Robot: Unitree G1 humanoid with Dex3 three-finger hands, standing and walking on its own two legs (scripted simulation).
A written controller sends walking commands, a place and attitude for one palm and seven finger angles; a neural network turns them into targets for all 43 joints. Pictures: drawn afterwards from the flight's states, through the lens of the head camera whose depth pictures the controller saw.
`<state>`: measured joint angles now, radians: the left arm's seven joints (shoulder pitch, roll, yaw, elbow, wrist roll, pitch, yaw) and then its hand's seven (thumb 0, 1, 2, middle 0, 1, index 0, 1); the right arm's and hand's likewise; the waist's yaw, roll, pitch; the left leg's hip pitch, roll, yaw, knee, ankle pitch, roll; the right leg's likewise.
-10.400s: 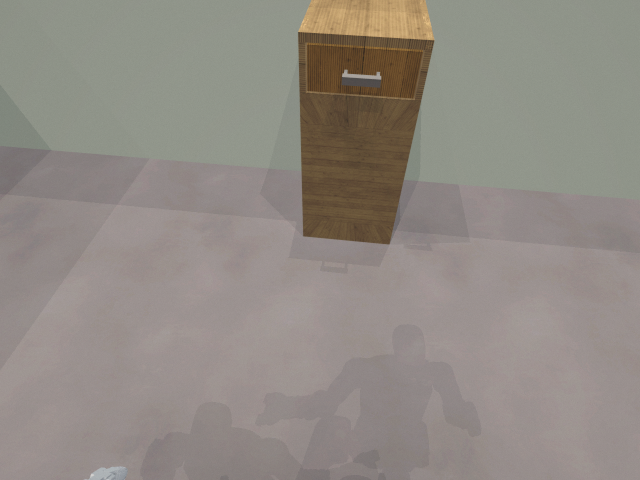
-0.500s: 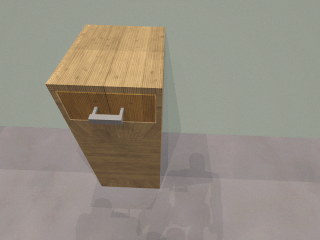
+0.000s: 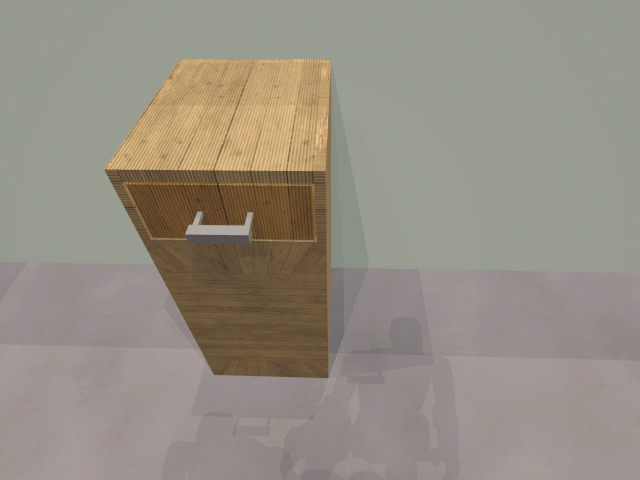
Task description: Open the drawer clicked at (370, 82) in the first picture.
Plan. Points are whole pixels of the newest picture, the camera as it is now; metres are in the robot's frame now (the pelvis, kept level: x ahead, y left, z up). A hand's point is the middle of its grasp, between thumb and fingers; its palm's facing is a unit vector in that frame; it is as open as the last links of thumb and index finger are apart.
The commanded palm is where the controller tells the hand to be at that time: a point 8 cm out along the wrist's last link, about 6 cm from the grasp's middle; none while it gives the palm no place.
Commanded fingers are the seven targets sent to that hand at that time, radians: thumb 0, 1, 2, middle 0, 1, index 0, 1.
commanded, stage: look again from close up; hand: left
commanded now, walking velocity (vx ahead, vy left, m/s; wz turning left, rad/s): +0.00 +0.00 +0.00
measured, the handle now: (222, 225) +0.53 +0.22 -0.02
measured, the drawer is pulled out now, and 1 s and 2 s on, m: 0.00 0.00 0.00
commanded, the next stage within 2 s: raise the hand with hooked fingers in 0.14 s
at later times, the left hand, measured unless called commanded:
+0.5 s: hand (182, 417) +0.20 +0.19 -0.03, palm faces -0.06 -0.37 -0.93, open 7.8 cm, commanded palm +0.13 +0.21 -0.03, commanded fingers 0.00 0.57 0.76 -0.22 -0.51 -0.22 -0.51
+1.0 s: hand (162, 396) +0.22 +0.22 +0.00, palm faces +0.04 -0.08 -1.00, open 10.6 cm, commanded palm +0.18 +0.22 +0.04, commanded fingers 0.00 -0.01 0.51 -0.27 -0.88 -0.27 -0.88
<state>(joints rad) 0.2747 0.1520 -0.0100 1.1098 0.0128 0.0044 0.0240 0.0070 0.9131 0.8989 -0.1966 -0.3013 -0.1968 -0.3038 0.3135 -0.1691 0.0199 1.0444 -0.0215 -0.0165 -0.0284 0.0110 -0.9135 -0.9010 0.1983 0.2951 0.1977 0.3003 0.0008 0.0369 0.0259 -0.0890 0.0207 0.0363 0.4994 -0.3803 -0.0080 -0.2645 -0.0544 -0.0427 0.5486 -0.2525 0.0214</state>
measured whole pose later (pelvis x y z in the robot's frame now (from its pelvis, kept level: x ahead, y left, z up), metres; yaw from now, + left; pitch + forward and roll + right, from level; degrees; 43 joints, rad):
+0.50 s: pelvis -0.01 -0.02 -0.01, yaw -3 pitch +7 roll +2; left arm 0.36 0.28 -0.04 0.09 0.78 0.01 0.34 0.02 0.80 0.85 -0.21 -0.38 -0.20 -0.38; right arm 0.17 -0.27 -0.05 0.67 -0.06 -0.15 -0.03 0.02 -0.90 -0.90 0.20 0.30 0.20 0.30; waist 0.01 0.04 -0.09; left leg -0.33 0.03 0.09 0.63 -0.41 -0.03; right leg -0.55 -0.04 0.01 0.70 -0.28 0.00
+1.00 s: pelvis -0.02 -0.01 -0.03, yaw +0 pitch +7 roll +1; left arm 0.28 0.33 -0.06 -0.05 1.05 0.06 0.35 0.00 0.21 0.60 -0.27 -0.75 -0.27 -0.75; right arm 0.13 -0.17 0.03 0.56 -0.07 0.06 0.01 0.02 -0.90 -0.90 0.20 0.30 0.20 0.30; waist 0.06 0.05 -0.06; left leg -0.43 0.03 0.04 0.77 -0.47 -0.03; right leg -0.60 -0.05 -0.03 0.79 -0.32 0.00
